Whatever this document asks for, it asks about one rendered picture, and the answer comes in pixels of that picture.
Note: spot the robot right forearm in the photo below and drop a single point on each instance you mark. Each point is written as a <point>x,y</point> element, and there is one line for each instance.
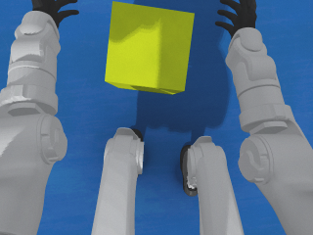
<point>263,109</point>

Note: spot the carton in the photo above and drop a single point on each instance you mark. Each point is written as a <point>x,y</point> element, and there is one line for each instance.
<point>148,48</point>

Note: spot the robot right hand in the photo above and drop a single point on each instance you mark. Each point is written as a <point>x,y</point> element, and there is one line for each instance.
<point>245,15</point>

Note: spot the robot left forearm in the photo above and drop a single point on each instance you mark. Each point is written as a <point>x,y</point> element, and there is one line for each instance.
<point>32,71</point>

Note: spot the robot right shin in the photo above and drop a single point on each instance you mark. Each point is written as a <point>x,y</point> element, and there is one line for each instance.
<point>221,153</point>

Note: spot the robot left hand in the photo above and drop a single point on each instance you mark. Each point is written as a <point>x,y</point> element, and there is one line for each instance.
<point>51,7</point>

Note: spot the robot left upper arm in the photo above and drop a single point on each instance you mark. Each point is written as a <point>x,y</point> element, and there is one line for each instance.
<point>29,147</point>

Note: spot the robot left foot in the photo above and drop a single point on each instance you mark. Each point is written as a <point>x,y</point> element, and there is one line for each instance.
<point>139,134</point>

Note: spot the robot right upper arm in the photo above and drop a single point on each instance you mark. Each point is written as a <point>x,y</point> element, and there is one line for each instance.
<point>281,166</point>

